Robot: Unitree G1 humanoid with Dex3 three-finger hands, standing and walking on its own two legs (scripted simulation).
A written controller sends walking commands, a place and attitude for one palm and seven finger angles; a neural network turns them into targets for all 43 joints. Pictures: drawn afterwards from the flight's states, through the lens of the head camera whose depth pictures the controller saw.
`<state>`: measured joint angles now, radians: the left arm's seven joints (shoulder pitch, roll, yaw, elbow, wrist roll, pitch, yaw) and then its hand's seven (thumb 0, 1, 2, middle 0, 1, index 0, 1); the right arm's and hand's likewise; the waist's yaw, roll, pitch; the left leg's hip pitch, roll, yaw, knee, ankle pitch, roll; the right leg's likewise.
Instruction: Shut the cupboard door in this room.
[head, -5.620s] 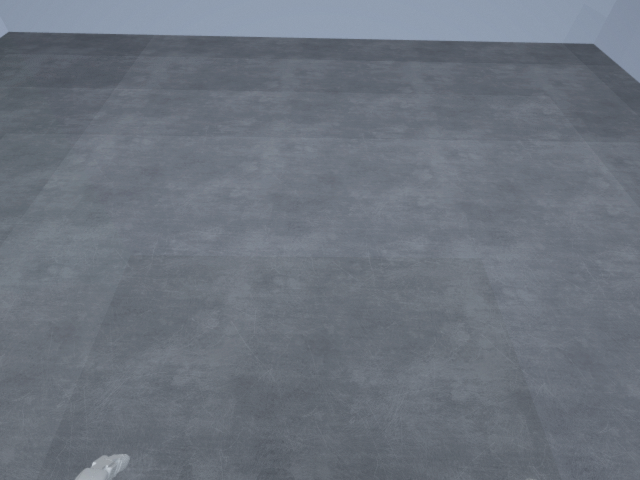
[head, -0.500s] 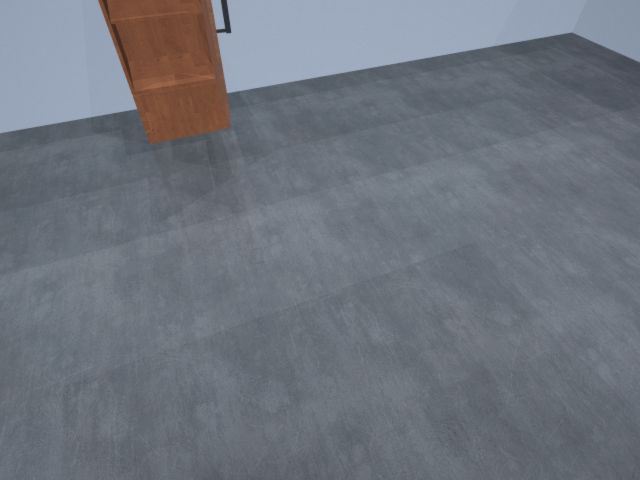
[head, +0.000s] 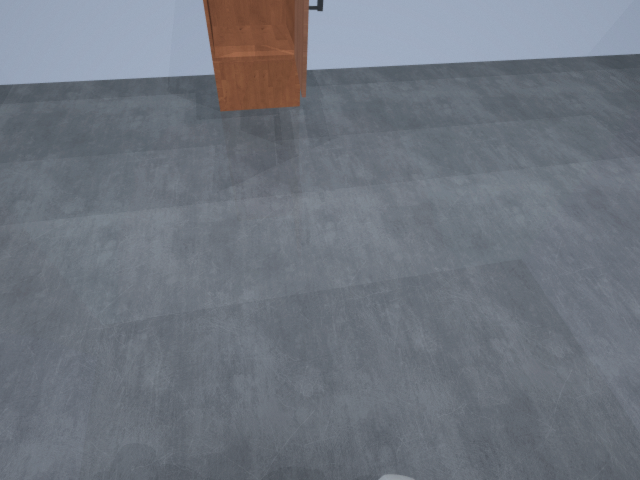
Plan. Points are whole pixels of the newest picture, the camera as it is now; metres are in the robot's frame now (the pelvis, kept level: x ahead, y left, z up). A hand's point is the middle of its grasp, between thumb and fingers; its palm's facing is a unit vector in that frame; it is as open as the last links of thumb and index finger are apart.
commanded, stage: turn or walk to find it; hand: left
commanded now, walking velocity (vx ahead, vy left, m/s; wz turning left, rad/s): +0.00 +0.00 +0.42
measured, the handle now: out of the picture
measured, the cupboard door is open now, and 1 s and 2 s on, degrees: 85 85 85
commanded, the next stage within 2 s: stand and wait in 0.90 s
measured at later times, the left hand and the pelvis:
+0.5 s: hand out of the picture +0.07 +0.13 -0.15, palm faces +0.25 -0.93 -0.29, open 7.4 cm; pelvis +0.04 -0.07 +0.00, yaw +14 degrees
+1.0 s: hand out of the picture -0.07 +0.15 -0.19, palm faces +0.48 -0.85 -0.23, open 7.4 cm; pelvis +0.01 -0.03 -0.01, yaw +25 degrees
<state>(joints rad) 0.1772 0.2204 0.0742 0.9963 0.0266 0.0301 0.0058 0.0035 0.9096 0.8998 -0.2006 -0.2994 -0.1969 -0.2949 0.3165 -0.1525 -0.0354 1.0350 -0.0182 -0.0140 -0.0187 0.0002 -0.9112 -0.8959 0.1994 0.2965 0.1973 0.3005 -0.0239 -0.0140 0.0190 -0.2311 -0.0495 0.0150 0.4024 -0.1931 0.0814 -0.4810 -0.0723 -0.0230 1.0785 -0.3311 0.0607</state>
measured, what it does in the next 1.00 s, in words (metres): steps on the spot, turning left: right foot, then left foot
